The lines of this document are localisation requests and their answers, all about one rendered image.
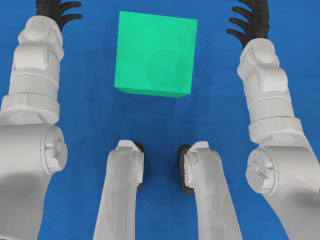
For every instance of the right robot hand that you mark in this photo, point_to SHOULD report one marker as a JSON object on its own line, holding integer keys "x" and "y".
{"x": 257, "y": 26}

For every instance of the right robot forearm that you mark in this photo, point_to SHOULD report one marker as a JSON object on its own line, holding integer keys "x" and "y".
{"x": 272, "y": 119}

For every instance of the robot right shin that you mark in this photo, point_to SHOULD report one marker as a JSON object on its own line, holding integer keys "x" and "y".
{"x": 202, "y": 144}

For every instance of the left robot hand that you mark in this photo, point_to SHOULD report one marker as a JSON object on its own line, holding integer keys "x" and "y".
{"x": 54, "y": 9}

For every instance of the right robot upper arm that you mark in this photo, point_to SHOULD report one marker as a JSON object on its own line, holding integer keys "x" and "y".
{"x": 288, "y": 177}

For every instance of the robot right thigh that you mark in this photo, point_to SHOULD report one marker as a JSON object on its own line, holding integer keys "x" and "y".
{"x": 216, "y": 215}

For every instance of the left robot forearm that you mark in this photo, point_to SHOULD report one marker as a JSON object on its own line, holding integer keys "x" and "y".
{"x": 35, "y": 74}

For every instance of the left robot upper arm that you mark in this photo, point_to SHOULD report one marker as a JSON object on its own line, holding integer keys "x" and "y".
{"x": 29, "y": 155}

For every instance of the carton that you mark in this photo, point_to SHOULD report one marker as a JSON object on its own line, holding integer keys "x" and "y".
{"x": 155, "y": 54}

